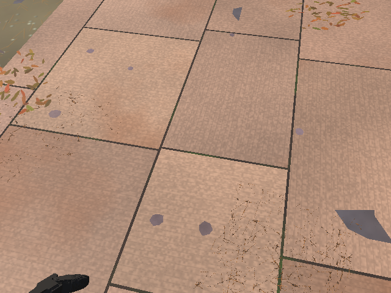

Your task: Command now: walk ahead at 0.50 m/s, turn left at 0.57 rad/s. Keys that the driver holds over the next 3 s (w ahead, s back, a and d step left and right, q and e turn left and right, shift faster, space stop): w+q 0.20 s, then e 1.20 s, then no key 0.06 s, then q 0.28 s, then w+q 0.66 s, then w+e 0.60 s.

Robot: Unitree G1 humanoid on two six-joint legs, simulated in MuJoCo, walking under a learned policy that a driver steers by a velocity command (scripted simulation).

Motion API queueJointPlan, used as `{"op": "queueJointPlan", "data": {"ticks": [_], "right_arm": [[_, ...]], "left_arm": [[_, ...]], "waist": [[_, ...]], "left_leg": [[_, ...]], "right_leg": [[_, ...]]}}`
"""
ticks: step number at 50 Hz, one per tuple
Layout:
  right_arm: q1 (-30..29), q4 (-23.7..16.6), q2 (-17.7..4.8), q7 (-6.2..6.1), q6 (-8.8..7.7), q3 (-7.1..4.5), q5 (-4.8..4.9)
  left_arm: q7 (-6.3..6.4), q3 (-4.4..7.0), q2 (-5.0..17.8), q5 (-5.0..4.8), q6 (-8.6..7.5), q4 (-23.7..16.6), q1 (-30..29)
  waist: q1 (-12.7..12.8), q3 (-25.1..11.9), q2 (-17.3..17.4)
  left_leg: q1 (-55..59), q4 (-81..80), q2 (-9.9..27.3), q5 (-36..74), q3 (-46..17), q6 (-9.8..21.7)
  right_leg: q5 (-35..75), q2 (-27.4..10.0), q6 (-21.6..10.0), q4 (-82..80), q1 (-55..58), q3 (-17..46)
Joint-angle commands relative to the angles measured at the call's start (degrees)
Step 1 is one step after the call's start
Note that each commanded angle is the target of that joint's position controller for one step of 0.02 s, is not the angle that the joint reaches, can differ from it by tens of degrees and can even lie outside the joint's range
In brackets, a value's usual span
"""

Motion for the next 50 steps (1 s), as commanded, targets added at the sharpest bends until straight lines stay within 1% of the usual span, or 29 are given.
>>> {"op": "queueJointPlan", "data": {"ticks": [1, 2, 5, 10, 12, 14, 17, 19, 20, 21, 22, 23, 24, 25, 26, 27, 28, 31, 36, 39, 40, 41, 42, 43, 44, 45, 46, 47, 50], "right_arm": [[-3.0, -6.4, -7.9, -0.11, -0.85, -1.27, 0.0], [-5.2, -7.1, -7.1, -0.06, -0.68, -1.33, -0.69], [-5.1, -7.4, -3.9, 0.62, 0.15, -1.21, -0.22], [-9.7, -8.9, -1.6, 1.1, 0.68, -0.48, -0.73], [-12.8, -9.3, 0.2, 1.52, -0.05, 0.29, -1.22], [-16.0, -9.8, 1.5, 2.19, -1.06, 0.97, -1.72], [-19.0, -10.5, -0.2, 2.9, -2.03, 0.43, -1.72], [-14.5, -9.1, -2.7, 2.62, -2.41, -0.69, -2.31], [-9.4, -7.4, -5.0, 2.05, -2.56, -1.62, -2.92], [-4.1, -6.5, -9.0, 1.15, -2.47, -2.54, -4.08], [-2.7, -7.1, -10.7, 0.29, -1.58, -2.15, -5.9], [-2.0, -7.6, -8.5, 0.2, -0.52, -1.7, -4.5], [-4.4, -7.3, -7.5, 0.44, 0.19, -1.68, -3.1], [-8.2, -6.8, -5.4, 0.38, 0.29, -1.03, -2.28], [-11.3, -6.4, -3.3, 0.31, 0.31, -0.39, -1.93], [-14.4, -6.1, -2.7, 0.33, 0.36, -0.2, -2.34], [-16.6, -5.8, -3.5, 0.37, 0.35, -0.62, -3.03], [-19.0, -4.9, -4.4, -0.28, -0.12, -1.28, -3.46], [-18.6, -2.5, -6.5, -1.46, 0.82, -2.1, -2.35], [-19.4, -1.3, -7.5, -1.43, 1.71, -2.44, -0.91], [-18.3, -0.5, -6.4, -1.45, 2.04, -2.27, -0.54], [-15.2, 0.9, -4.2, -1.34, 2.52, -1.91, -0.8], [-13.2, -0.3, -1.5, -1.08, 2.83, -1.17, -3.23], [-20.5, -2.6, -4.0, -1.7, 2.77, -1.91, -3.12], [-21.2, -2.6, -5.2, -2.01, 2.88, -2.43, -2.02], [-19.3, -1.6, -5.4, -2.32, 3.05, -2.8, -1.7], [-17.9, -0.2, -5.7, -2.74, 3.18, -3.13, -2.18], [-17.1, 0.3, -5.7, -2.89, 3.11, -3.29, -2.67], [-16.5, 0.5, -4.3, -2.56, 2.45, -3.03, -1.92]], "left_arm": [[0.46, 3.42, 8.4, -0.11, 0.56, -0.8, 12.1], [0.48, 2.9, 7.2, 0.3, 0.74, -0.6, 9.9], [0.63, 2.53, 5.3, 0.26, 0.27, 1.0, 8.1], [0.61, 3.73, 8.1, 0.02, 0.05, 4.2, 9.1], [0.59, 3.53, 8.2, -0.22, 0.52, 5.5, 9.1], [0.64, 3.45, 9.0, -1.04, 1.22, 7.2, 10.1], [0.41, 3.8, 11.0, -2.3, 2.11, 9.5, 12.6], [0.62, 4.0, 11.8, -2.74, 2.55, 9.9, 11.2], [0.67, 3.63, 10.7, -2.71, 2.51, 10.1, 11.2], [0.65, 2.53, 7.8, -1.31, 2.07, 9.0, 11.9], [0.18, 0.24, 1.7, 0.02, 1.96, 9.0, 19.4], [0.19, 0.98, 5.5, -1.27, 2.55, 11.1, 22.3], [0.28, 2.36, 9.6, -2.91, 3.3, 9.7, 17.5], [0.96, 2.47, 9.0, -2.84, 4.24, 9.0, 13.6], [1.71, 2.68, 8.2, -2.02, 5.55, 9.1, 12.6], [2.29, 2.79, 7.3, -1.74, 7.2, 9.4, 13.9], [2.71, 2.67, 6.1, -1.54, 8.36, 9.3, 15.1], [3.02, 2.75, 4.7, -0.93, 9.53, 7.9, 14.5], [1.33, 2.97, 5.9, -0.81, 10.01, 4.1, 8.7], [0.35, 3.58, 6.3, -0.65, 10.16, 3.8, 10.0], [0.32, 4.08, 6.9, -0.31, 10.07, 4.3, 11.3], [0.64, 4.87, 9.2, 0.03, 9.88, 4.3, 12.4], [1.85, 6.13, 15.9, -0.22, 9.68, 2.1, 11.4], [1.17, 5.94, 17.0, 1.82, 8.35, 1.0, 11.9], [0.75, 5.57, 15.4, 2.19, 6.97, 0.8, 9.9], [0.89, 5.33, 13.9, 1.02, 6.2, 0.4, 6.6], [1.17, 4.7, 11.7, -0.12, 6.11, -0.2, 4.1], [1.61, 4.26, 10.8, -0.62, 6.19, -0.6, 2.8], [2.42, 3.8, 9.7, -0.45, 6.38, -1.2, 4.4]], "waist": [[7.9, -5.1, -8.0], [7.0, -2.2, -6.1], [4.8, 0.4, -8.8], [5.1, 1.5, -5.7], [5.6, 2.5, -4.6], [6.3, 2.3, -4.8], [6.4, 1.0, -6.2], [2.7, -1.9, -6.9], [0.1, -5.2, -6.0], [-1.5, -11.6, -2.4], [0.9, -21.0, 11.1], [-0.7, -28.6, 9.9], [-1.1, -23.5, 8.0], [0.3, -16.5, 5.1], [1.8, -11.3, 4.1], [4.1, -8.4, 5.6], [5.6, -6.6, 6.9], [6.3, -5.6, 6.8], [4.8, -5.8, 6.3], [6.4, -5.1, 5.1], [6.6, -4.7, 3.2], [6.1, -2.4, -4.1], [3.2, -0.2, -22.5], [7.4, -1.2, -19.4], [6.3, -1.2, -13.9], [4.2, -1.2, -10.8], [3.3, -2.1, -8.5], [2.7, -3.0, -8.7], [2.9, -6.0, -8.1]], "left_leg": [[-31.6, 21.3, 6.0, 5.9, 3.0, -1.4], [-29.8, 19.1, 7.6, 9.2, 3.3, -1.5], [-25.0, 14.0, 10.1, 13.0, 5.0, -1.7], [-28.3, 2.7, 11.1, 20.5, 5.4, -2.8], [-23.8, -6.7, 9.7, 25.0, 6.9, -2.5], [-17.7, -15.0, 8.0, 29.1, 10.4, -2.0], [-13.6, -22.2, 6.1, 29.5, 11.1, -0.6], [-6.1, -28.3, 4.5, 31.1, 11.2, 1.4], [3.1, -31.8, 4.3, 38.5, 11.7, 3.0], [17.2, -27.6, 12.0, 61.7, 6.1, 5.6], [36.5, -22.7, 30.1, 84.4, -11.4, 16.3], [35.6, -22.5, 32.6, 82.1, -13.6, 19.9], [30.3, -26.3, 29.0, 69.1, -9.0, 18.8], [23.8, -29.1, 25.6, 57.9, -5.2, 15.9], [16.0, -32.2, 23.6, 49.7, -2.2, 14.0], [7.4, -35.3, 21.9, 44.0, 1.3, 12.7], [1.2, -37.8, 21.2, 40.0, 3.7, 12.5], [-3.8, -40.3, 21.5, 34.0, 8.4, 12.8], [-1.1, -40.3, 24.1, 26.9, 10.2, 11.8], [-0.6, -35.9, 23.6, 22.5, 12.5, 8.4], [-1.8, -31.8, 21.6, 18.3, 14.3, 5.8], [-5.6, -22.5, 17.5, 11.9, 18.3, 1.3], [-19.7, -4.0, 8.1, -5.4, 23.3, -5.5], [-23.5, 6.8, 4.1, -9.9, 12.4, -5.2], [-24.5, 10.8, 5.3, -5.3, 9.0, -4.0], [-24.9, 10.7, 6.3, 0.5, 7.8, -3.3], [-24.7, 10.3, 6.9, 4.0, 7.3, -3.4], [-23.2, 10.9, 6.6, 6.9, 7.3, -3.9], [-21.5, 8.7, 5.2, 10.7, 6.9, -5.0]], "right_leg": [[-20.6, -21.8, -9.9, -17.0, 31.9, 31.4], [-12.2, -19.1, -9.1, -17.8, 26.4, 24.4], [-1.0, -15.2, -8.6, -21.6, 19.8, 12.4], [9.3, -16.6, -10.3, -24.2, 22.2, 3.6], [19.3, -14.7, -10.0, -23.3, 20.2, -0.5], [27.2, -13.2, -9.4, -21.8, 19.0, -3.2], [31.1, -14.1, -8.5, -17.9, 23.4, -0.8], [34.7, -13.4, -6.5, -11.3, 25.0, 0.3], [35.2, -11.1, -4.6, -5.1, 22.8, -0.5], [21.3, -7.5, -1.7, 5.2, 14.9, -2.2], [-24.3, -0.9, 3.0, 25.4, -3.2, -2.2], [-34.9, -1.1, 3.8, 35.1, -3.9, 6.2], [-32.2, -2.7, 4.3, 38.4, -8.4, 4.8], [-28.5, -4.6, 4.6, 36.7, -11.1, 2.9], [-25.3, -5.8, 5.5, 34.3, -10.1, 2.5], [-22.8, -6.3, 6.5, 32.3, -4.8, 2.0], [-20.3, -5.6, 7.0, 30.9, -0.8, 0.3], [-14.8, -6.1, 6.1, 25.1, 3.5, -1.1], [-9.7, -7.0, 2.9, 15.2, 6.3, -2.0], [-6.3, -5.2, 0.0, 4.8, 11.5, -4.8], [-4.3, -3.6, -1.6, 0.4, 14.3, -5.0], [2.9, -5.7, -4.2, -7.6, 16.5, 0.8], [18.8, -19.6, -11.5, -13.2, 20.6, 21.6], [14.6, -23.2, -18.9, -17.5, 15.0, 29.6], [10.1, -20.8, -17.4, -17.9, 14.8, 25.4], [7.4, -18.0, -14.0, -17.1, 15.3, 21.5], [6.7, -16.2, -11.6, -16.2, 16.1, 19.2], [9.7, -15.0, -10.8, -15.5, 15.8, 17.5], [15.1, -13.3, -11.0, -14.2, 19.2, 16.2]]}}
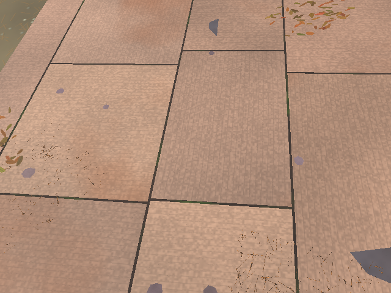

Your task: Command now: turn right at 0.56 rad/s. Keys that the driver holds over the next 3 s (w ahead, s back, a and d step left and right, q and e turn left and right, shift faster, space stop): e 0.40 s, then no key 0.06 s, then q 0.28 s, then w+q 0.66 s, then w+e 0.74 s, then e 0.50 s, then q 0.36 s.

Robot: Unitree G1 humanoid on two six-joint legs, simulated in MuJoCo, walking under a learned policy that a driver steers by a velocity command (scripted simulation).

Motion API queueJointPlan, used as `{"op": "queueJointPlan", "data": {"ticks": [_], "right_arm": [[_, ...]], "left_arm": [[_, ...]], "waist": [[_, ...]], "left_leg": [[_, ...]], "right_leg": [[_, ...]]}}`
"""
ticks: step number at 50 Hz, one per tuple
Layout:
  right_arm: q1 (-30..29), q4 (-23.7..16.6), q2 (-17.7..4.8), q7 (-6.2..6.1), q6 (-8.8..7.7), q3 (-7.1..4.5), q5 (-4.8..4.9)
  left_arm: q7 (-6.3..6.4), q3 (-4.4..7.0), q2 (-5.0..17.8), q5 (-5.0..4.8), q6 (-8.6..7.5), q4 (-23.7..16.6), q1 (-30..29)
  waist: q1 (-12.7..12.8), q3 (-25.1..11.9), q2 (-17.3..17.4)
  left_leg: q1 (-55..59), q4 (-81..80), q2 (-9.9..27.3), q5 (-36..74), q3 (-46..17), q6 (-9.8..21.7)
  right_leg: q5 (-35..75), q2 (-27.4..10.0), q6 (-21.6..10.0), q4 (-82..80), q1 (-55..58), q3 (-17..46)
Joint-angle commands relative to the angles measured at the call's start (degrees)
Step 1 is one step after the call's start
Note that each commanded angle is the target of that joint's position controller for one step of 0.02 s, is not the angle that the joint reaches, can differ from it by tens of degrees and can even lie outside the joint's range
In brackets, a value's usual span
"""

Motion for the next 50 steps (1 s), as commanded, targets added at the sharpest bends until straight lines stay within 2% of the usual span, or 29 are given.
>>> {"op": "queueJointPlan", "data": {"ticks": [1, 5, 10, 12, 14, 15, 16, 17, 18, 19, 20, 21, 24, 28, 29, 31, 32, 33, 34, 35, 36, 38, 39, 40, 41, 43, 46, 48, 50], "right_arm": [[-1.2, -3.4, -3.6, -0.16, -1.18, -0.88, 0.41], [-3.0, -3.8, -2.9, 0.44, -1.63, -0.28, 0.59], [-1.8, -3.5, -4.0, 1.55, -2.63, -0.3, 1.1], [-0.6, -3.3, -4.4, 2.06, -3.18, -0.38, 1.25], [2.6, -2.5, -4.6, 2.58, -3.69, -0.59, 1.25], [4.7, -1.9, -5.6, 2.64, -3.8, -0.99, 0.99], [5.9, -2.0, -9.2, 2.36, -3.51, -1.79, 0.09], [3.9, -2.3, -13.4, 2.05, -2.79, -2.39, -1.14], [2.5, -3.6, -10.1, 1.96, -3.01, -1.66, -1.82], [-0.5, -4.7, -7.0, 1.58, -3.05, -0.7, -1.35], [-2.8, -5.1, -5.5, 1.31, -2.86, -0.3, -0.59], [-2.7, -5.2, -4.7, 1.09, -2.8, 0.08, 0.2], [1.3, -3.9, -5.2, 0.74, -2.13, 0.43, 0.04], [0.7, -2.9, -4.4, 1.93, -2.05, 1.4, 0.26], [1.9, -2.3, -5.5, 2.38, -1.97, 1.19, 0.56], [2.5, -1.5, -7.2, 2.83, -1.98, 1.1, 1.67], [4.3, -0.9, -7.5, 2.9, -2.39, 1.14, 2.15], [5.2, -1.2, -6.8, 3.21, -3.14, 1.55, 1.3], [5.8, -2.0, -4.6, 3.76, -4.05, 2.14, 0.4], [4.2, -2.0, -4.0, 3.6, -4.01, 2.4, 1.11], [2.7, -2.2, -5.4, 3.37, -3.53, 2.01, 1.39], [2.3, -2.5, -5.2, 2.74, -2.24, 1.6, 1.61], [2.4, -3.0, -5.1, 2.77, -1.75, 1.41, 1.62], [0.5, -4.1, -5.4, 3.13, -1.49, 1.15, 1.89], [-0.5, -5.0, -5.1, 3.51, -1.33, 0.96, 2.5], [-0.9, -5.4, -4.1, 4.12, -1.41, 1.13, 2.62], [1.9, -4.7, -3.0, 5.46, -1.93, 1.67, 2.18], [6.0, -3.2, -3.3, 5.87, -2.0, 1.41, 2.19], [14.5, 0.3, -4.6, 5.51, -1.9, 0.42, 2.06]], "left_arm": [[1.01, 2.33, 9.1, -0.44, -0.94, -4.9, -1.9], [1.54, 3.09, 10.5, -0.62, -0.06, -5.4, -1.2], [0.82, 3.49, 11.0, -0.6, 0.78, -6.5, -2.9], [0.63, 3.52, 10.9, -0.97, 1.08, -6.9, -3.9], [0.75, 3.45, 10.6, -1.7, 1.51, -7.4, -5.9], [0.93, 3.25, 9.9, -2.0, 1.7, -7.6, -6.1], [0.88, 2.57, 7.2, -1.55, 1.74, -7.6, -3.8], [0.75, 2.49, 6.2, -1.72, 1.3, -8.8, -1.2], [0.71, 3.97, 11.5, -0.52, 0.74, -8.0, -1.0], [0.49, 4.98, 13.5, -1.01, 0.84, -6.8, -0.5], [0.56, 5.01, 12.4, -1.07, 1.41, -5.5, 0.2], [0.7, 4.63, 10.8, -0.78, 1.86, -5.1, 0.2], [0.53, 2.99, 6.5, -1.27, 1.82, -6.5, -2.6], [0.47, 0.47, 1.5, 0.33, 1.26, -6.6, -4.1], [0.5, 0.71, 2.3, 0.11, 1.18, -6.2, -4.3], [0.61, 1.55, 4.2, -0.22, 1.0, -4.1, -1.2], [0.86, 2.05, 6.3, -0.19, 0.9, -4.0, -0.8], [1.55, 2.68, 9.5, 0.02, 0.92, -4.3, 0.6], [2.13, 3.6, 13.6, 0.62, 1.38, -4.6, 0.2], [1.53, 3.34, 11.3, 0.94, 1.46, -4.1, -0.2], [1.13, 2.83, 9.0, 0.99, 1.2, -4.7, -2.3], [1.34, 2.97, 8.7, 0.74, 0.69, -4.4, -1.4], [1.59, 3.16, 9.1, 0.41, 0.19, -4.3, -0.4], [1.79, 3.22, 9.3, 0.39, -0.48, -3.8, 2.3], [1.85, 3.17, 9.2, 0.04, -1.23, -3.3, 2.7], [1.79, 3.14, 8.7, -1.05, -2.43, -3.1, 0.3], [0.84, 3.68, 10.0, -1.18, -2.96, -3.6, -3.7], [-0.14, 3.86, 10.4, -1.71, -3.08, -3.3, -4.8], [-0.62, 3.23, 8.3, -1.59, -3.14, -2.9, -4.6]], "waist": [[-0.9, -8.3, -8.1], [0.4, -7.6, -9.6], [0.6, -7.3, -10.9], [0.2, -7.9, -11.1], [-2.0, -8.5, -10.7], [-2.8, -8.7, -9.4], [-1.5, -10.1, -1.1], [1.7, -7.1, 14.2], [0.1, -6.7, 11.1], [1.1, -5.8, 7.1], [1.8, -4.6, 5.6], [0.9, -4.0, 5.7], [-1.4, -3.9, 6.4], [-1.9, -6.1, 9.0], [-2.6, -5.4, 9.8], [-0.7, -4.0, 8.4], [-0.7, -3.8, 7.1], [-1.0, -6.5, 3.2], [-2.9, -7.9, -6.7], [-1.6, -9.1, -11.2], [-1.0, -6.6, -10.7], [0.2, -5.2, -13.8], [1.2, -4.4, -15.5], [2.8, -2.5, -14.8], [2.6, -0.1, -12.7], [1.6, 2.7, -11.1], [-0.3, 0.5, -9.4], [-2.5, -1.1, -8.3], [-5.9, -2.9, -4.9]], "left_leg": [[-4.4, -2.5, 0.3, 3.4, -3.3, -1.0], [-1.0, -14.1, -0.5, 3.3, -4.1, -2.3], [6.7, -22.6, -1.9, 0.6, -4.4, -1.7], [9.2, -27.2, -2.3, 0.7, -4.5, -1.0], [15.3, -37.6, -2.3, 7.1, -3.5, 0.3], [21.1, -43.3, -0.1, 13.9, -3.9, 1.5], [28.3, -45.2, 9.9, 17.7, -12.2, 5.3], [29.8, -46.1, 20.4, 29.5, -25.5, 14.6], [26.0, -46.3, 25.0, 30.7, -27.8, 19.8], [24.5, -45.5, 21.6, 28.9, -21.8, 18.2], [24.1, -44.8, 17.3, 25.7, -16.2, 15.2], [24.9, -44.5, 15.4, 25.1, -13.7, 14.3], [26.6, -44.6, 13.1, 30.2, -9.3, 15.7], [25.1, -43.3, 11.4, 30.6, -7.2, 15.0], [24.1, -43.0, 11.3, 30.6, -8.3, 15.0], [21.7, -41.2, 10.7, 30.9, -9.9, 13.9], [19.6, -40.8, 10.2, 29.7, -10.9, 11.8], [16.1, -39.3, 9.0, 24.8, -10.9, 8.4], [11.4, -35.6, 4.0, 14.3, -5.9, 4.8], [13.2, -32.7, 1.4, 5.4, -1.6, 2.5], [11.9, -29.7, 0.9, 4.7, -0.4, 1.4], [7.7, -23.5, -0.1, 1.0, 1.5, 1.7], [4.7, -16.6, 0.2, -6.6, 2.3, 2.1], [-0.5, -8.6, 2.4, -11.6, 0.7, 2.8], [-4.3, -5.9, 4.2, -12.1, -0.8, 3.5], [-6.0, -9.2, 5.6, -8.3, -0.9, 4.3], [6.2, -17.9, 4.9, -3.7, 3.2, 4.9], [15.7, -24.4, 2.5, 2.5, 6.8, 5.1], [28.7, -28.9, -1.8, 4.5, 10.1, 5.9]], "right_leg": [[17.7, -12.5, -8.5, -8.9, 12.1, 15.7], [12.0, -11.6, -9.1, -8.4, 12.2, 18.6], [13.6, -10.8, -9.9, -7.2, 8.7, 24.0], [16.9, -10.3, -9.5, -5.9, 9.7, 26.4], [17.7, -8.2, -7.5, -3.5, 8.7, 26.7], [13.0, -6.1, -5.1, -1.6, 5.6, 25.4], [-1.6, -1.5, -1.9, 7.0, -1.4, 19.9], [-22.7, 8.6, 1.8, 17.0, -14.2, 8.2], [-24.9, 4.4, 4.6, 30.9, -15.8, 7.7], [-20.7, 3.0, 5.4, 36.0, -15.2, 7.7], [-17.1, 2.4, 6.4, 38.3, -15.6, 6.8], [-14.3, 2.6, 7.2, 40.4, -16.9, 6.8], [-12.4, 2.8, 8.6, 36.6, -15.9, 4.4], [-13.6, -1.1, 8.7, 13.3, -2.0, 0.6], [-12.3, -0.2, 8.9, 8.5, 0.8, -1.0], [0.2, 1.3, 7.6, -6.7, 8.1, -2.7], [5.6, 0.3, 6.0, -11.1, 12.7, -0.8], [15.8, -5.1, 4.2, -8.5, 19.4, 3.7], [25.4, -11.3, -0.1, -3.6, 21.6, 7.2], [19.3, -13.2, -4.2, -4.9, 16.6, 8.6], [14.7, -13.5, -5.1, -6.5, 14.8, 9.2], [6.5, -14.7, -5.4, -8.6, 14.4, 10.5], [-0.2, -17.7, -7.4, -10.7, 14.2, 13.5], [-7.3, -21.4, -9.6, -13.7, 14.2, 17.4], [-14.7, -22.7, -10.1, -16.2, 14.0, 18.7], [-18.4, -21.0, -8.1, -18.6, 14.3, 15.4], [-11.5, -16.9, -5.7, -18.3, 9.3, 5.5], [-11.5, -15.4, -4.9, -15.1, 5.1, 0.6], [-13.6, -13.0, -2.8, -5.0, -2.5, -4.3]]}}
Over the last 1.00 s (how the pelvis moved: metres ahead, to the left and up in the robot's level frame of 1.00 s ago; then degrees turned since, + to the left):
0.26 0.00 0.02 -11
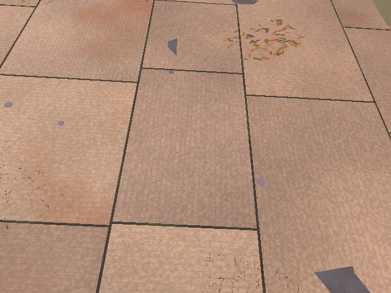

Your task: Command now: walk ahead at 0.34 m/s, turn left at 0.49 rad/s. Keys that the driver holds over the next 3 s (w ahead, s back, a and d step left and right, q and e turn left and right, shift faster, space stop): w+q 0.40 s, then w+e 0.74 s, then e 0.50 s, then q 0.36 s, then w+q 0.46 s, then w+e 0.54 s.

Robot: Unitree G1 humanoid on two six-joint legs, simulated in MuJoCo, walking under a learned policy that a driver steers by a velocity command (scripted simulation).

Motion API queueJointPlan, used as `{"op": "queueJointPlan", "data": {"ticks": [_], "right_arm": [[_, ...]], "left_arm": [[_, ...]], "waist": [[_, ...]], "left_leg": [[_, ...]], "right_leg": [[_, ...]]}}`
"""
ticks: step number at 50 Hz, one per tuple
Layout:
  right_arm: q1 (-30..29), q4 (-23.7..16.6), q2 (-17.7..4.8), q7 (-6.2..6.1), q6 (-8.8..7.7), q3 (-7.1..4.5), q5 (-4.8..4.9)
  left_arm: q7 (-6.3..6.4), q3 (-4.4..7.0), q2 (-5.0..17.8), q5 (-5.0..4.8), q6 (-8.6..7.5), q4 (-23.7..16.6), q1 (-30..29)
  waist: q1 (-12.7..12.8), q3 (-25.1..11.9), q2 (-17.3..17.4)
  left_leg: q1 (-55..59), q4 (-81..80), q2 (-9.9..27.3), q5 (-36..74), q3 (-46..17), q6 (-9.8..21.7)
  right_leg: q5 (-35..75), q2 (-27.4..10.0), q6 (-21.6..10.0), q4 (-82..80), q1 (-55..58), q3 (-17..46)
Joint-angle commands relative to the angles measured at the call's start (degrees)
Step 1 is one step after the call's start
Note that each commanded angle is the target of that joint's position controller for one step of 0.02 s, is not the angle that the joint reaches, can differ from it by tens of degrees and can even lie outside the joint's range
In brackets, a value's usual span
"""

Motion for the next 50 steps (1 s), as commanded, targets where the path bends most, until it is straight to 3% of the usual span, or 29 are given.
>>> {"op": "queueJointPlan", "data": {"ticks": [1, 2, 3, 4, 5, 6, 7, 11, 15, 20, 23, 24, 25, 26, 27, 28, 29, 30, 31, 32, 34, 38, 40, 43, 45, 47, 48, 49, 50], "right_arm": [[15.1, 2.4, -7.2, -0.57, -0.41, -2.99, 0.39], [17.7, 0.7, -15.7, -1.4, -1.41, -4.21, -0.43], [16.0, -1.7, -15.1, -0.54, -3.11, -3.64, -1.34], [12.8, -2.2, -11.4, -0.48, -4.21, -2.59, -1.24], [10.5, -2.7, -8.4, -0.6, -4.72, -1.67, -0.99], [8.2, -3.3, -7.7, -1.03, -4.57, -1.27, -1.08], [7.1, -3.9, -7.3, -1.5, -4.4, -0.99, -1.43], [10.4, -3.9, -7.5, -3.26, -4.11, -1.08, -1.1], [13.8, -2.6, -7.4, -4.32, -3.51, -1.28, -0.75], [16.7, -1.3, -7.5, -4.89, -2.67, -1.82, 0.08], [15.6, -1.2, -7.7, -4.93, -2.37, -2.21, -0.84], [15.2, -1.4, -7.6, -4.68, -2.18, -2.12, -1.14], [14.3, -2.2, -6.6, -4.46, -2.07, -1.57, -1.63], [18.4, -3.1, -2.2, -4.3, -2.31, -0.07, -3.23], [25.8, -2.2, 1.3, -3.69, -3.06, 0.97, -0.95], [19.2, -2.7, -4.9, -3.41, -3.79, 0.08, -0.18], [10.3, -4.9, -7.1, -3.22, -4.46, -0.45, 0.07], [5.7, -6.0, -6.3, -3.21, -5.31, -0.19, -0.79], [4.6, -6.6, -5.8, -3.08, -5.93, -0.36, -1.69], [5.4, -6.8, -4.9, -2.85, -6.19, -0.25, -1.99], [6.3, -7.0, -3.2, -2.74, -6.15, 0.29, -2.37], [-2.4, -10.1, -0.5, -2.46, -6.19, 1.91, -2.89], [-6.5, -10.9, -1.0, -2.05, -6.61, 1.89, -2.39], [-8.7, -12.0, -3.1, -1.85, -6.89, 1.05, -1.57], [-7.6, -12.1, -4.6, -1.98, -7.1, 0.19, -1.21], [0.1, -10.5, -6.6, -2.54, -7.3, -1.24, -1.48], [8.7, -9.8, -10.0, -3.08, -7.27, -2.25, -2.28], [12.1, -8.2, -14.2, -2.73, -6.13, -3.26, -2.86], [10.9, -8.4, -9.5, -2.26, -5.98, -2.4, -2.29]], "left_arm": [[-0.9, 0.62, 3.8, 0.83, -1.56, -4.7, -6.5], [-0.85, -0.92, -1.0, 2.36, -2.17, -8.6, -9.0], [-0.74, -0.46, 2.4, -0.41, -3.76, -10.5, -10.6], [-1.07, 0.24, 5.6, -2.24, -4.84, -10.3, -12.0], [-1.18, 0.61, 7.0, -1.42, -5.57, -9.2, -11.0], [-0.95, 0.75, 6.7, 0.38, -5.97, -7.8, -10.1], [-1.09, 1.05, 6.9, 1.5, -6.06, -7.3, -9.5], [-1.75, 0.42, 3.8, 1.72, -5.37, -7.5, -12.3], [-2.69, -0.82, 0.9, 0.96, -5.57, -9.5, -20.2], [-3.99, -0.6, 2.3, 0.38, -6.55, -10.8, -24.8], [-3.86, 0.32, 4.5, 0.48, -6.8, -8.5, -18.3], [-3.31, 1.28, 6.4, 0.52, -6.68, -6.9, -12.5], [-2.88, 1.74, 7.8, 0.94, -6.41, -5.4, -4.4], [-2.75, 2.28, 11.7, 1.94, -6.18, -4.3, 4.7], [-3.86, 2.42, 11.8, 1.36, -6.06, -0.9, 8.0], [-3.86, 1.08, 6.4, -0.27, -6.02, -1.5, 5.1], [-3.56, 0.51, 4.7, -0.44, -5.64, -2.0, 0.5], [-3.45, 0.26, 4.9, 0.2, -5.23, -2.3, -1.7], [-3.32, 0.21, 4.8, 0.8, -5.05, -2.4, -2.8], [-3.02, -0.02, 4.5, 1.4, -5.04, -2.5, -3.0], [-2.56, -0.13, 4.2, 0.75, -5.03, -2.0, -2.5], [-1.29, 0.88, 7.5, -0.22, -4.4, -0.9, -0.6], [-0.95, 1.24, 8.5, -0.35, -3.75, -0.3, 1.8], [-0.66, 1.28, 8.4, -0.96, -2.96, 0.3, 4.7], [-0.57, 1.31, 8.2, -0.8, -2.47, 0.2, 4.7], [-0.67, 0.43, 5.3, -0.28, -2.23, -0.3, 4.5], [-0.91, -1.06, 1.1, 0.76, -2.39, -1.4, 4.8], [-0.82, -2.03, -1.7, -0.97, -2.93, -3.4, 11.6], [-0.47, -0.91, 4.0, -1.87, -2.71, -2.2, 11.0]], "waist": [[-8.3, -2.3, 5.7], [-7.4, -2.6, 22.9], [-8.0, -4.5, 16.1], [-6.6, 1.5, 11.0], [-5.1, 4.0, 7.9], [-3.7, 4.2, 5.3], [-2.8, 3.9, 5.9], [-3.2, 2.2, 4.7], [-5.7, 3.5, 6.4], [-6.2, 4.1, 6.9], [-3.3, 0.8, 9.8], [-0.2, -3.8, 10.1], [4.1, -10.4, 10.0], [4.5, -20.8, -1.2], [1.1, -26.2, -18.5], [2.8, -17.4, -10.1], [3.3, -8.3, -4.1], [2.2, -3.8, 1.4], [0.6, -1.8, 1.9], [-0.9, -2.2, 0.1], [-2.1, -2.3, -2.2], [0.0, 0.7, -2.7], [1.7, 0.5, -2.7], [1.9, -0.3, -3.2], [0.3, -0.7, -4.1], [-4.1, -4.0, -3.8], [-7.5, -11.5, 3.1], [-4.3, -17.7, 21.1], [-4.9, -13.2, 16.0]], "left_leg": [[23.7, -8.8, -2.7, 1.2, -1.5, 3.2], [28.4, -21.0, 13.3, -7.7, -35.1, 12.2], [27.6, -30.6, 19.7, -22.7, -53.0, 20.4], [25.2, -31.3, 19.9, -24.1, -49.7, 19.2], [22.6, -29.7, 17.2, -18.4, -43.0, 16.4], [20.0, -28.3, 14.4, -10.2, -36.6, 14.0], [18.0, -28.2, 11.7, -3.1, -31.3, 12.5], [17.6, -28.4, 7.3, 16.8, -21.4, 11.0], [13.4, -27.7, 4.7, 19.2, -18.0, 9.1], [17.5, -23.7, 7.5, 20.9, -22.9, 8.3], [22.5, -17.8, 8.5, 39.6, -20.5, 6.8], [23.1, -10.0, 6.6, 51.2, -18.2, 5.8], [17.8, 1.4, 4.3, 52.0, -16.4, 4.2], [3.6, 20.3, -1.3, 29.4, -15.0, 2.1], [-13.6, 36.6, -9.8, -12.3, -14.9, -1.1], [-19.7, 40.0, -5.2, -10.0, -15.5, -0.5], [-21.1, 38.2, -2.6, -4.5, -13.0, -0.1], [-19.8, 35.2, -0.8, -1.3, -11.4, -0.1], [-18.4, 31.3, 0.7, 0.9, -11.0, -0.4], [-16.0, 28.7, 1.7, 2.1, -11.0, -0.8], [-14.6, 22.4, 2.3, 1.9, -9.8, -2.2], [-9.6, 4.6, 0.9, 11.3, -7.0, -4.9], [-5.1, -2.0, -1.3, 20.4, -6.8, -5.6], [-1.3, -7.3, -2.2, 22.4, -8.7, -5.4], [2.0, -9.2, -2.1, 19.0, -8.8, -4.1], [13.5, -12.2, -0.3, 15.1, -8.8, -1.2], [25.9, -13.0, 9.7, 9.5, -18.3, 2.5], [38.3, -19.5, 21.4, -5.3, -43.3, 10.5], [34.9, -22.5, 21.3, -15.4, -48.3, 10.5]], "right_leg": [[-4.3, -4.4, -5.3, 13.4, -19.8, -1.0], [-16.5, 3.6, -0.3, 38.4, -36.7, -0.9], [-16.3, 5.8, -1.1, 45.5, -44.9, 9.9], [-11.1, 2.3, -2.6, 46.3, -48.4, 11.3], [-5.1, 0.3, -3.6, 43.7, -47.0, 11.0], [-0.5, -1.1, -3.6, 40.0, -43.8, 10.9], [3.2, -1.5, -3.2, 36.0, -40.2, 10.8], [14.7, 1.4, -0.1, 24.0, -36.3, 8.3], [23.5, 4.5, 1.3, 9.6, -30.3, 6.9], [24.5, 5.5, -0.5, 1.7, -27.2, 9.0], [19.6, 6.3, -3.7, 1.5, -20.0, 6.2], [18.8, 7.9, -5.7, 0.6, -11.8, 3.8], [19.7, 4.9, -8.7, 2.6, 1.9, 5.8], [19.3, -7.2, -15.3, 6.4, 22.2, 23.1], [3.4, -17.2, -23.4, -5.0, 33.7, 51.8], [-5.3, -14.7, -20.6, -9.4, 28.0, 51.6], [-1.7, -12.4, -18.6, -10.1, 18.5, 42.2], [6.4, -9.8, -17.8, -11.3, 10.2, 36.6], [12.2, -7.9, -17.7, -12.1, 5.6, 33.2], [15.5, -6.4, -17.7, -13.2, 3.1, 31.4], [18.3, -5.2, -18.6, -14.8, 0.3, 28.5], [17.2, -2.4, -17.1, -16.4, -9.0, 22.3], [16.3, -1.6, -15.4, -15.5, -10.8, 21.7], [11.4, -2.7, -13.3, -12.1, -8.5, 25.0], [9.3, -3.4, -11.7, -8.3, -6.9, 27.5], [10.2, 0.1, -8.9, 1.1, -9.3, 26.0], [2.3, 4.0, -6.6, 17.9, -15.1, 21.1], [-15.4, 9.7, -4.0, 35.2, -31.6, 14.0], [-13.0, 5.5, -3.3, 43.9, -38.2, 15.2]]}}
Over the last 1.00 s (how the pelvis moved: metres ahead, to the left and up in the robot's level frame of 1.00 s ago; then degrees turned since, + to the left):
0.05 0.05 -0.01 -5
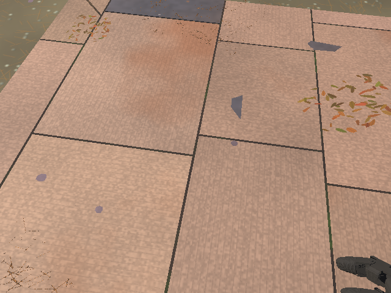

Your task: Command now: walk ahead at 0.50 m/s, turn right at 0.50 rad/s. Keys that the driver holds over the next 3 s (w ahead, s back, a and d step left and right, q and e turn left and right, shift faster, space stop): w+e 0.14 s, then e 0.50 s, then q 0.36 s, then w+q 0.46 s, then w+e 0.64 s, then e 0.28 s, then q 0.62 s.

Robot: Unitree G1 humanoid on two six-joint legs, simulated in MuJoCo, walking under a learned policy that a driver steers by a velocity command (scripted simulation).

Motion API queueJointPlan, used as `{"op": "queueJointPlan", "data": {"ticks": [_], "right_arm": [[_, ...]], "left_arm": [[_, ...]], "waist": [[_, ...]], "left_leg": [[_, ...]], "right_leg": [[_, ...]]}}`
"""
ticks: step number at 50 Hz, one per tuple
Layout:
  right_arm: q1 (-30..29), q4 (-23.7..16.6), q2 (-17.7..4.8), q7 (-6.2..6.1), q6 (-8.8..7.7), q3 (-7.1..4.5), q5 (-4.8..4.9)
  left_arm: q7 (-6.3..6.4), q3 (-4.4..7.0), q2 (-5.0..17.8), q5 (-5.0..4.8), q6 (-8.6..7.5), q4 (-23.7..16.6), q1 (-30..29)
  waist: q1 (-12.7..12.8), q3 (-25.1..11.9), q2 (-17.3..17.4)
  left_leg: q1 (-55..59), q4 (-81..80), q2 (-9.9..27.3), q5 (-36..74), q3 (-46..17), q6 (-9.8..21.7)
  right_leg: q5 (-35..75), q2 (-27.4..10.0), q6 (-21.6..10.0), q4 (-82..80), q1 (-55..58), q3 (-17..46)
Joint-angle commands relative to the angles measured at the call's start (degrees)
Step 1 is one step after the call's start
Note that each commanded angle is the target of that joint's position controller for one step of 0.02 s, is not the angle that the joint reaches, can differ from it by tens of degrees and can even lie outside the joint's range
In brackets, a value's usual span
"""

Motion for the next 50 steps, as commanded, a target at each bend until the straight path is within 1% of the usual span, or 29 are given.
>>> {"op": "queueJointPlan", "data": {"ticks": [1, 2, 3, 5, 8, 10, 13, 17, 19, 20, 21, 22, 23, 24, 25, 26, 27, 28, 30, 33, 38, 40, 41, 42, 43, 44, 45, 47, 50], "right_arm": [[15.7, 0.5, -9.3, -0.2, 0.63, -3.77, 0.27], [12.9, 0.5, -7.7, -0.12, 0.63, -3.19, -0.03], [11.0, 0.9, -6.2, -0.07, 0.69, -2.79, -0.34], [9.9, 1.7, -5.4, -0.25, 0.27, -2.75, -0.6], [10.2, 3.3, -6.8, -0.43, -0.37, -3.45, -0.11], [9.2, 4.0, -8.3, -0.84, 0.07, -3.91, -0.1], [8.9, 5.0, -10.1, -1.71, 1.31, -4.27, 0.25], [10.5, 6.4, -12.3, -2.2, 2.52, -4.91, 1.73], [9.6, 6.0, -13.5, -2.58, 3.12, -5.48, 2.63], [9.0, 5.7, -13.0, -2.71, 3.47, -5.41, 2.91], [10.7, 5.5, -11.2, -2.57, 3.38, -4.74, 2.37], [15.9, 4.0, -4.5, -1.88, 3.22, -2.62, -1.78], [19.3, 3.2, -6.8, -0.96, 2.92, -1.97, -1.36], [13.8, 3.5, -11.7, -0.53, 3.04, -3.24, 0.34], [9.9, 2.1, -11.4, -0.77, 3.36, -3.1, 1.07], [9.3, 2.7, -10.4, -1.53, 3.92, -2.99, 0.41], [9.2, 2.5, -10.7, -2.1, 4.58, -3.15, -0.07], [9.8, 2.7, -10.5, -2.13, 5.15, -3.19, -0.08], [11.0, 3.2, -8.6, -2.39, 5.49, -2.71, -0.33], [10.5, 3.5, -7.1, -2.61, 5.91, -2.16, -0.34], [8.2, 3.0, -5.3, -1.7, 6.28, -1.33, 0.15], [9.3, 3.5, -4.0, -0.93, 5.71, -1.02, -0.05], [8.6, 3.1, -4.5, -0.75, 5.6, -1.1, -0.6], [7.0, 1.6, -7.8, -0.91, 5.48, -1.49, -1.41], [3.4, 0.2, -12.2, -1.22, 5.6, -2.27, -1.44], [3.3, 0.8, -10.6, -1.07, 5.64, -2.35, -1.17], [3.6, 0.7, -9.3, -0.86, 5.54, -2.03, -0.92], [5.1, 0.6, -10.2, -0.79, 5.26, -2.44, -0.18], [7.3, -0.3, -10.6, -1.49, 5.65, -3.07, 0.51]], "left_arm": [[0.28, 0.98, 7.3, -0.76, -0.92, -6.3, -1.4], [0.35, 1.06, 7.0, -0.08, -0.55, -6.5, -3.7], [0.18, 1.2, 6.4, 0.46, -0.39, -6.9, -5.3], [-0.49, 1.12, 4.6, 0.11, 0.28, -7.4, -5.8], [-0.85, 0.68, 2.7, 0.6, 0.98, -9.1, -9.0], [-1.12, 0.32, 2.0, 1.16, 0.94, -10.2, -10.9], [-2.4, -0.34, 0.8, 1.33, 0.49, -11.2, -15.1], [-4.14, 0.49, 2.8, 1.25, 0.8, -13.3, -18.6], [-4.37, 1.73, 5.3, 1.62, 1.06, -13.3, -15.4], [-4.1, 2.87, 7.2, 1.67, 1.08, -12.0, -10.2], [-3.04, 4.17, 10.0, 1.77, 1.17, -10.7, -4.4], [-1.45, 4.73, 15.3, 1.66, 1.68, -11.4, -4.1], [-1.68, 4.27, 16.4, 2.78, 1.26, -14.7, -6.8], [-2.08, 3.42, 12.0, 2.27, 1.29, -15.3, -8.4], [-1.98, 2.78, 10.1, 1.53, 1.19, -14.9, -11.1], [-1.68, 2.43, 8.8, 0.93, 1.36, -14.6, -12.8], [-1.3, 2.23, 8.3, 0.93, 1.69, -14.6, -14.6], [-1.09, 2.25, 8.6, 1.69, 2.02, -14.8, -15.6], [-0.58, 2.59, 9.1, 2.38, 2.24, -14.5, -16.5], [0.53, 2.77, 9.6, 2.0, 2.9, -13.9, -16.6], [0.1, 0.4, 4.5, 3.19, 3.34, -11.5, -16.5], [-0.52, -0.75, 2.6, 3.53, 3.02, -9.8, -16.6], [-0.69, -1.19, 1.6, 3.73, 2.68, -8.4, -14.1], [-0.62, -1.32, 1.5, 4.25, 2.25, -7.7, -11.8], [-0.49, -0.74, 2.8, 4.3, 1.96, -7.3, -7.6], [0.05, -0.47, 3.6, 4.18, 1.9, -7.5, -10.9], [0.5, 0.05, 4.8, 3.66, 2.12, -8.0, -14.2], [1.19, 0.42, 4.4, 3.39, 2.88, -8.2, -15.8], [1.18, 0.73, 3.1, 3.06, 2.79, -8.3, -15.3]], "waist": [[-9.2, -7.1, 10.6], [-8.1, -4.1, 6.9], [-7.2, -1.8, 6.6], [-5.8, -0.5, 8.5], [-5.5, 1.1, 6.2], [-5.1, 1.5, 5.3], [-6.5, 0.7, 5.2], [-6.6, -0.8, 5.8], [-4.2, -3.2, 6.6], [-1.2, -5.9, 5.3], [1.5, -9.1, 1.6], [-3.2, -14.2, -13.9], [-3.8, -25.7, -14.7], [-0.3, -23.7, -4.5], [-1.4, -16.4, -2.8], [-3.0, -11.8, 1.1], [-4.5, -9.3, 0.2], [-5.8, -8.2, -1.5], [-6.5, -8.5, -3.1], [-6.1, -10.7, -3.4], [-4.0, -9.4, -6.6], [-5.3, -7.5, -6.4], [-5.0, -5.9, -5.4], [-3.4, -4.1, -1.1], [1.2, -2.1, 7.5], [-0.3, -1.7, 11.4], [-1.6, -0.1, 11.2], [-2.8, 0.3, 12.0], [-3.8, -1.2, 11.3]], "left_leg": [[34.5, -15.7, 22.4, -23.9, -33.7, 10.8], [29.0, -16.1, 19.9, -14.8, -25.9, 9.9], [25.1, -17.1, 17.6, -8.1, -20.3, 9.6], [20.6, -19.6, 15.1, -0.9, -12.6, 9.2], [19.6, -21.4, 15.5, 11.0, -6.0, 10.6], [19.6, -20.3, 15.1, 23.9, -0.5, 10.6], [18.5, -18.7, 13.1, 29.6, 6.8, 9.1], [23.2, -13.6, 14.8, 32.7, 8.9, 7.5], [24.6, -5.8, 15.0, 40.9, 9.7, 6.3], [23.4, 2.5, 13.4, 40.8, 11.0, 4.9], [17.3, 14.7, 9.9, 31.9, 12.3, 2.1], [-0.9, 33.7, 3.8, -19.8, 12.0, -1.5], [-12.2, 49.3, -3.5, -34.7, 0.9, -3.5], [-14.4, 49.8, 0.0, -28.0, -4.3, -2.9], [-15.6, 46.6, 1.4, -23.0, -3.4, -2.5], [-14.9, 42.4, 3.3, -19.9, -3.3, -2.9], [-12.0, 38.4, 4.1, -18.1, -3.6, -3.3], [-8.0, 36.0, 3.8, -17.0, -3.1, -3.5], [-4.5, 30.1, 2.4, -16.1, -1.8, -4.4], [-2.4, 23.3, 2.0, -12.1, -2.0, -5.4], [6.2, 13.2, 3.9, -7.4, -0.7, -4.4], [13.1, 2.5, 3.0, -3.1, 1.2, -2.7], [15.2, -2.9, 2.9, -0.9, 0.9, -1.5], [14.9, -5.9, 7.5, 6.4, -5.4, 0.6], [10.2, -7.4, 11.6, 6.7, -11.0, 4.6], [2.4, -11.2, 11.8, -4.2, -13.8, 6.7], [0.2, -12.3, 10.3, -9.1, -14.0, 5.9], [0.4, -11.9, 9.4, -8.0, -14.8, 5.0], [3.7, -9.6, 9.3, -2.2, -16.9, 6.2]], "right_leg": [[1.4, -4.5, 0.4, 26.9, -35.0, -1.7], [5.7, -6.3, 0.8, 26.3, -33.1, -2.8], [8.5, -7.7, 1.1, 24.1, -31.9, -2.8], [11.6, -9.5, 1.4, 21.9, -28.5, -3.9], [14.9, -9.7, 2.4, 17.3, -29.9, -4.6], [18.5, -9.4, 3.3, 10.3, -29.0, -6.1], [28.1, -7.9, 2.9, -1.6, -22.8, -10.1], [26.9, -6.0, 0.2, -9.2, -18.8, -12.0], [22.2, -3.4, -2.2, -11.4, -13.6, -13.8], [24.7, -1.4, -3.9, -15.3, -6.7, -14.5], [35.0, -1.5, -6.3, -19.7, 4.1, -12.1], [64.9, -16.2, -12.5, -13.5, 20.8, 6.2], [56.2, -27.5, -25.4, -18.5, 29.3, 30.3], [47.6, -23.9, -22.5, -22.1, 25.1, 24.4], [42.2, -20.8, -19.3, -23.1, 18.3, 18.3], [38.5, -17.9, -16.5, -24.1, 11.4, 14.5], [37.1, -16.3, -15.5, -25.2, 5.1, 12.5], [36.7, -14.7, -14.9, -26.2, -0.2, 11.1], [40.2, -13.0, -14.8, -26.3, -4.1, 8.9], [35.8, -12.3, -13.9, -25.6, -4.8, 7.8], [18.0, -11.9, -11.5, -26.0, -9.1, 6.1], [11.1, -11.0, -9.3, -24.4, -11.1, 4.4], [8.0, -9.4, -6.6, -23.4, -11.6, 3.4], [5.3, -6.6, -3.2, -19.5, -11.9, 1.3], [5.0, -1.9, -0.4, -16.9, -10.8, -4.0], [10.2, -1.7, 1.5, -15.4, -3.8, -6.7], [12.8, -2.0, 1.6, -14.6, -1.8, -7.1], [13.8, -2.0, 1.0, -13.3, -1.5, -7.9], [13.8, -1.8, 0.5, -12.7, -3.1, -8.9]]}}
Over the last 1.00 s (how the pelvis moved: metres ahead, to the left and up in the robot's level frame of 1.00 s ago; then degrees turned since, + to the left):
0.51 0.14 -0.01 4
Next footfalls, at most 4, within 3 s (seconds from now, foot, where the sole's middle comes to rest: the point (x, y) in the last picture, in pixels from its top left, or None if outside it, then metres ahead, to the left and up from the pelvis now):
0.42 right None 0.33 -0.15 -0.76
0.84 left None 0.41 0.08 -0.76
1.44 left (176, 274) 0.53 0.12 -0.76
1.96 right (241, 197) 0.86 -0.10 -0.76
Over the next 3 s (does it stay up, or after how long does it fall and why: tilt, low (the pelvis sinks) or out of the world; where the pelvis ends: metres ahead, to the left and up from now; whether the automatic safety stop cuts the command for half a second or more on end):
stays up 1.02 -0.02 0.01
